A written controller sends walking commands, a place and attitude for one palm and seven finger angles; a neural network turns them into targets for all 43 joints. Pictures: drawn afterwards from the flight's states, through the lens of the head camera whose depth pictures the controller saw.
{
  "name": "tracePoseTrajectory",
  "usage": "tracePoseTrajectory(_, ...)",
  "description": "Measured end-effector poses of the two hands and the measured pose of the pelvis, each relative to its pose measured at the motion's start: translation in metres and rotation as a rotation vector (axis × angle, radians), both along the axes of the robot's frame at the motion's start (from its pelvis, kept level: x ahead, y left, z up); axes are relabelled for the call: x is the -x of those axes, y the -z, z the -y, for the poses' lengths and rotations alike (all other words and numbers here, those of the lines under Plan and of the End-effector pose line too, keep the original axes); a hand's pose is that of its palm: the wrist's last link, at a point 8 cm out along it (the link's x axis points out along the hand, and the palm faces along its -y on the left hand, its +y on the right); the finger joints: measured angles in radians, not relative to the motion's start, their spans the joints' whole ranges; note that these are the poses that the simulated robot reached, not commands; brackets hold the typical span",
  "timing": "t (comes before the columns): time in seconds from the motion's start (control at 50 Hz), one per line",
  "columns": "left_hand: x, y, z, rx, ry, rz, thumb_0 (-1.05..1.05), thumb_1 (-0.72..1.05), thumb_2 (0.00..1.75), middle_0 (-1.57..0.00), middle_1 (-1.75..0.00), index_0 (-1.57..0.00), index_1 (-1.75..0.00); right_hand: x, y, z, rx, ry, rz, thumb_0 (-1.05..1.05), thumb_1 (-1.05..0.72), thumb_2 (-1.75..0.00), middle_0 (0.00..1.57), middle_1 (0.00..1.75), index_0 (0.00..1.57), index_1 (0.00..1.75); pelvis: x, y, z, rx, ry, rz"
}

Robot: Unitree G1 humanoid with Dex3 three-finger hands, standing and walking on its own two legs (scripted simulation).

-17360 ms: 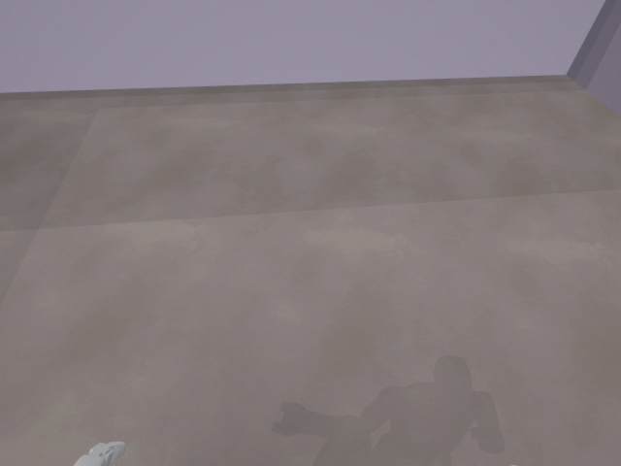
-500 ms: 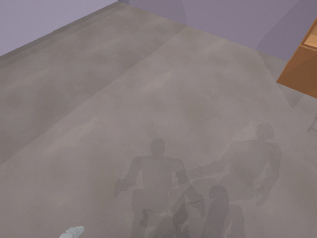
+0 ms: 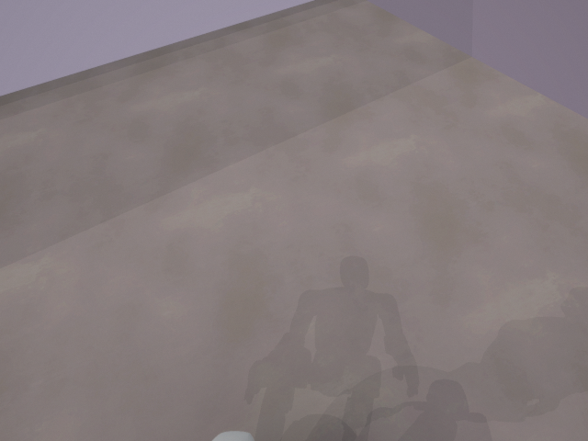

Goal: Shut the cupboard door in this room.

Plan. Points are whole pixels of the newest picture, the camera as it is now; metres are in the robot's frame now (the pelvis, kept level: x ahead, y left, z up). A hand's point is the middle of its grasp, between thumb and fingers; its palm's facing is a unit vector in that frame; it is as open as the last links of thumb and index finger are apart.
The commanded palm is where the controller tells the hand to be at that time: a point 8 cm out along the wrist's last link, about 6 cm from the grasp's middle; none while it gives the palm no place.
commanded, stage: turn or walk to find it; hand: left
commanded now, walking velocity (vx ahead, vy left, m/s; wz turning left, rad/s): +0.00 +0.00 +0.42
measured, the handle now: out of the picture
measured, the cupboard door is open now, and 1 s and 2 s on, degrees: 81 81 81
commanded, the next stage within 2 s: stand and wait in 1.66 s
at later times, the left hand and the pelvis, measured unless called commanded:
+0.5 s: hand out of the picture +0.06 +0.25 -0.16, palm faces +0.19 -0.95 -0.26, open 7.3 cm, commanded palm none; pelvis -0.01 +0.02 +0.00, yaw +10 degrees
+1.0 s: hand out of the picture -0.07 +0.14 -0.15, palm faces +0.45 -0.85 -0.29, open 7.3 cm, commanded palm none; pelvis -0.03 -0.06 +0.01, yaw +25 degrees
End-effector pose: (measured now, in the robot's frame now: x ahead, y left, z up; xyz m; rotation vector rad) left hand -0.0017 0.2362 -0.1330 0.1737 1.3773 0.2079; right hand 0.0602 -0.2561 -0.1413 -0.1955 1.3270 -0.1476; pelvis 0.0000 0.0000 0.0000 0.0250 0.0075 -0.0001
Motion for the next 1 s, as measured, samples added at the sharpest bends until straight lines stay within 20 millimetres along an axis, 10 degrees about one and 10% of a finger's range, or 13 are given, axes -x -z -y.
tracePoseTrajectory(0.14,0.042,0.025,-0.043,0.019,-0.105,-0.071,0.00,0.90,0.90,-0.21,-0.30,-0.21,-0.30,-0.054,-0.013,-0.048,0.025,-0.122,0.147,0.01,-0.91,-0.90,0.20,0.30,0.20,0.30,0.005,0.010,-0.030,0.023,-0.056,0.012)
tracePoseTrajectory(0.32,0.009,0.008,-0.071,-0.003,-0.128,0.054,0.00,0.91,0.90,-0.20,-0.30,-0.20,-0.30,-0.052,-0.029,-0.073,0.020,-0.162,0.161,0.00,-0.90,-0.90,0.20,0.30,0.20,0.30,0.007,-0.006,-0.041,0.050,-0.115,0.018)
tracePoseTrajectory(0.64,-0.058,-0.020,-0.012,-0.088,-0.093,0.279,0.00,0.91,0.90,-0.20,-0.30,-0.20,-0.30,0.023,0.021,-0.001,-0.041,-0.119,-0.054,0.01,-0.90,-0.90,0.20,0.30,0.20,0.30,0.014,0.008,0.017,0.000,-0.238,0.019)
tracePoseTrajectory(1.0,0.093,-0.022,0.063,-0.080,-0.403,0.111,0.00,0.91,0.90,-0.21,-0.30,-0.21,-0.30,-0.025,0.009,0.037,-0.020,-0.351,-0.083,0.01,-0.91,-0.90,0.20,0.30,0.20,0.30,0.030,-0.006,0.062,-0.030,-0.433,0.025)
